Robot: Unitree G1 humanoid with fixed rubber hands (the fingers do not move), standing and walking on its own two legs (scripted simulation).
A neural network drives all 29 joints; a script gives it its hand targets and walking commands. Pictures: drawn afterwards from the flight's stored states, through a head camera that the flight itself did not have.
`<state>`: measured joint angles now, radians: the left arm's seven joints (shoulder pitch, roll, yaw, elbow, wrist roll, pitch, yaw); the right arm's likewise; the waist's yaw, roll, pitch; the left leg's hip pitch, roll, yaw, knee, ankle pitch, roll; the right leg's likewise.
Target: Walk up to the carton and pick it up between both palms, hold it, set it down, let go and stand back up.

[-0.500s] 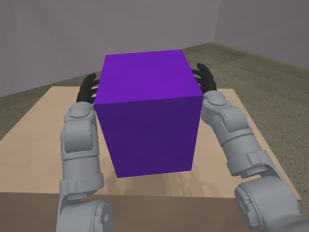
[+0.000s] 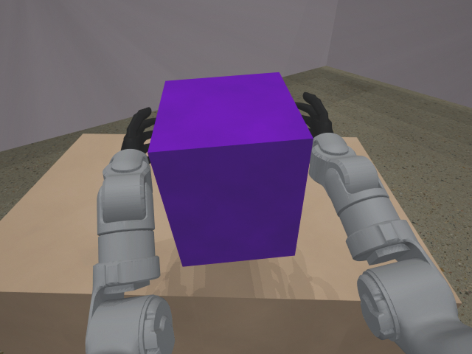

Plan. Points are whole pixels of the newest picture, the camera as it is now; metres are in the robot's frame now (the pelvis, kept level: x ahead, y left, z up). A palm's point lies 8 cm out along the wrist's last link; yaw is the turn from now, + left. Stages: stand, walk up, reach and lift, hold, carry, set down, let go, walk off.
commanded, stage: hold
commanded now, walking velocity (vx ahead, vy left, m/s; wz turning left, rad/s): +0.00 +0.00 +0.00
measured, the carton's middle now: (230, 169) +0.39 +0.01 +0.18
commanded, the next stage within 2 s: none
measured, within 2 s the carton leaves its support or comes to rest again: neither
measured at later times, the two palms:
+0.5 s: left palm (138, 155) +0.36 +0.15 +0.24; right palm (321, 138) +0.37 -0.14 +0.25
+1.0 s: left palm (133, 144) +0.37 +0.16 +0.25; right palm (314, 122) +0.39 -0.13 +0.27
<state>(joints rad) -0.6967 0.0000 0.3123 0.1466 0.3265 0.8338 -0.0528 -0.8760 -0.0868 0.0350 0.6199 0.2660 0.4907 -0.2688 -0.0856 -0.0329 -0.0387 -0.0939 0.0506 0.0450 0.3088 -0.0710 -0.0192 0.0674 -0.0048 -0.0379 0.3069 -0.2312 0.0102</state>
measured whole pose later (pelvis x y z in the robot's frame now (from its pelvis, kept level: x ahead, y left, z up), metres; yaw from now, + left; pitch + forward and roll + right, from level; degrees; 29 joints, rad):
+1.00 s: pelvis +0.01 +0.00 +0.00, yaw +0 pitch -6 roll +0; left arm -0.75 0.02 0.32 0.17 0.29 0.85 -0.03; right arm -0.95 -0.11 0.04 0.66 0.30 0.51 -0.28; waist -0.08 -0.04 -0.07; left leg -0.12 0.05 0.04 0.31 -0.08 -0.02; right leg 0.05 -0.01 -0.04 0.31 -0.25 0.01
